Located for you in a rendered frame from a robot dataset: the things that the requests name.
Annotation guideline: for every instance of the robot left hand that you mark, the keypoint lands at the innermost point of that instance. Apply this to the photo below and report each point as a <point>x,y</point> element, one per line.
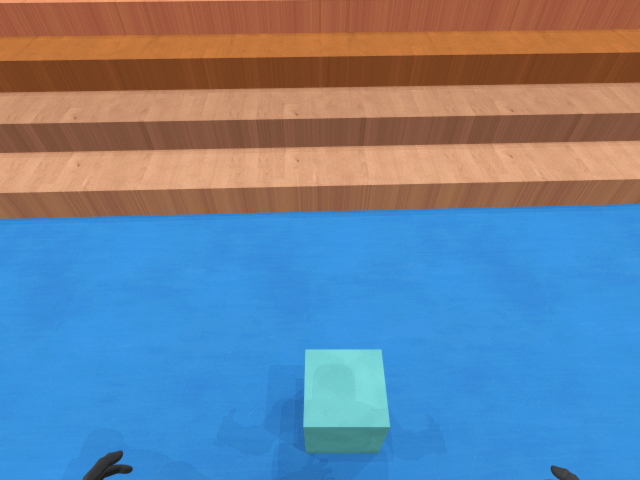
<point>104,467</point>

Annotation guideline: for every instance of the carton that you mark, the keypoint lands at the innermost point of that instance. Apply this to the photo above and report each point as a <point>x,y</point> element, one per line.
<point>345,401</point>

